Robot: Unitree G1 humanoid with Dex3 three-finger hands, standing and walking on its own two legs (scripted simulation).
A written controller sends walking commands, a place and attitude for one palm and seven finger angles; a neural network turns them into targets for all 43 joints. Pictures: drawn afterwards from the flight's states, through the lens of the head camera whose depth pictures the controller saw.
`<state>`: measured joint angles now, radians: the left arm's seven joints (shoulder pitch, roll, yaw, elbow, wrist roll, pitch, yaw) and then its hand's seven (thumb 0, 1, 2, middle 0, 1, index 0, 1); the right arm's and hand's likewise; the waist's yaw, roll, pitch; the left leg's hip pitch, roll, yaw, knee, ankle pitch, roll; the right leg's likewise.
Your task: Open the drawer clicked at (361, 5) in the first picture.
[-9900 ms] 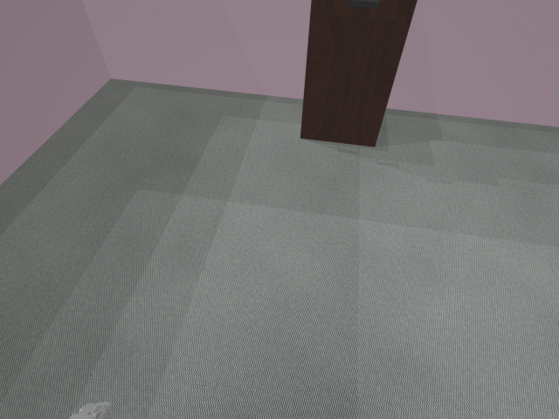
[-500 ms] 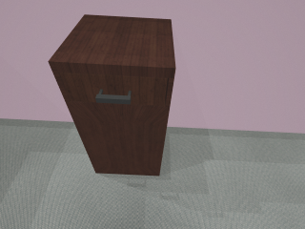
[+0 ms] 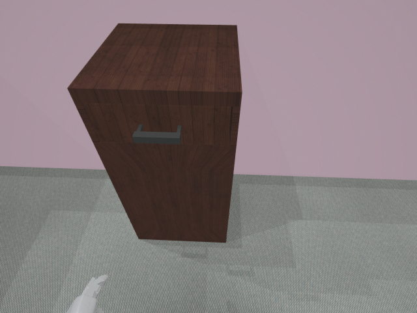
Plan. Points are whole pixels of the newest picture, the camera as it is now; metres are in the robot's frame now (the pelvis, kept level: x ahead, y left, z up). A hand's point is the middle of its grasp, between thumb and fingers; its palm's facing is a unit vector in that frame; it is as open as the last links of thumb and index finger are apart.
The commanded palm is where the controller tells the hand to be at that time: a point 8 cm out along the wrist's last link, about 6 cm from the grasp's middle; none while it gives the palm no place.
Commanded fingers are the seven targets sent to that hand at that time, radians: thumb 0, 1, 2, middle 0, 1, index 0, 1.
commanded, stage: raise the hand with hooked fingers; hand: left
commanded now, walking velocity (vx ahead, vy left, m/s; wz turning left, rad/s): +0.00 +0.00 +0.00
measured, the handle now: (158, 132) +0.57 +0.17 +0.00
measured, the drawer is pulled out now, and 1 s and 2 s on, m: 0.00 0.00 0.00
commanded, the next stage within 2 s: move the hooked fingers above the handle in 1.74 s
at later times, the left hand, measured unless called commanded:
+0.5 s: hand (104, 272) +0.20 +0.21 -0.01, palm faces +0.10 -0.08 -0.99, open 10.0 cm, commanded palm +0.18 +0.20 +0.04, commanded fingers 0.00 0.11 0.56 -0.26 -0.81 -0.26 -0.81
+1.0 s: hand (110, 210) +0.29 +0.20 +0.06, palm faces +0.10 -0.09 -0.99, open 12.8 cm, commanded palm +0.26 +0.21 +0.12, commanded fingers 0.00 -0.48 0.31 -0.30 -1.18 -0.30 -1.18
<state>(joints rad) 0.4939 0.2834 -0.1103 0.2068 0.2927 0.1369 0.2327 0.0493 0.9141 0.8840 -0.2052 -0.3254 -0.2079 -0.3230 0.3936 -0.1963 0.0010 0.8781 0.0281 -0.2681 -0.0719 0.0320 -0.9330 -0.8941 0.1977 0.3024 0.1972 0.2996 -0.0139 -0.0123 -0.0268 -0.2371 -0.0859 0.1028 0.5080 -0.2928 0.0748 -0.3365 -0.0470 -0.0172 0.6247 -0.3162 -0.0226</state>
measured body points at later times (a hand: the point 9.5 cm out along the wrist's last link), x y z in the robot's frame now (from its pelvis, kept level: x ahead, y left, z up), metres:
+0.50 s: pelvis +0.01 -0.05 -0.04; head +0.05 -0.08 +0.41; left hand +0.19 +0.21 +0.04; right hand +0.29 -0.23 -0.10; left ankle -0.01 +0.07 -0.73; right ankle +0.02 -0.11 -0.73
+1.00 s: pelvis +0.02 -0.03 +0.00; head +0.05 -0.06 +0.44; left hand +0.28 +0.20 +0.11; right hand +0.20 -0.28 -0.11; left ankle -0.01 +0.08 -0.73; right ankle +0.02 -0.11 -0.73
